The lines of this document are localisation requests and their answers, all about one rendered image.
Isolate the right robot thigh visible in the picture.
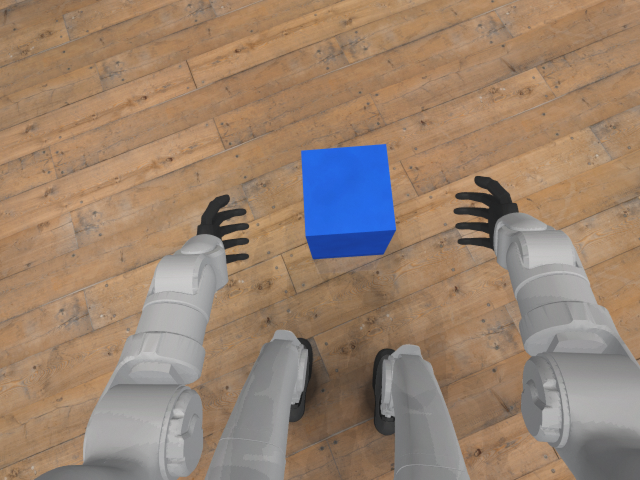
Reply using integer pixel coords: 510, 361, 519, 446
381, 354, 470, 480

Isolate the right robot hand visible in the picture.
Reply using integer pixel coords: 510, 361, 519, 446
453, 176, 519, 251

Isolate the right robot upper arm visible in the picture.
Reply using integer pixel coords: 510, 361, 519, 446
521, 352, 640, 480

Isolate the robot left forearm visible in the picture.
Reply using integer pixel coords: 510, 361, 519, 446
83, 234, 228, 462

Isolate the robot right forearm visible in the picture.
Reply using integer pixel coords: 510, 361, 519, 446
493, 213, 640, 369

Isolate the robot thigh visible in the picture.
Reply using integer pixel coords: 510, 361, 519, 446
204, 339, 308, 480
381, 354, 470, 480

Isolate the left robot hand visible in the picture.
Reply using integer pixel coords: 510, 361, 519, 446
197, 194, 249, 264

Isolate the carton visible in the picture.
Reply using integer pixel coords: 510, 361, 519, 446
301, 144, 396, 259

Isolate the left robot upper arm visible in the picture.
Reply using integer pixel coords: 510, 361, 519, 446
34, 384, 203, 480

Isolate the left robot thigh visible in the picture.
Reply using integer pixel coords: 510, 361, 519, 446
204, 339, 308, 480

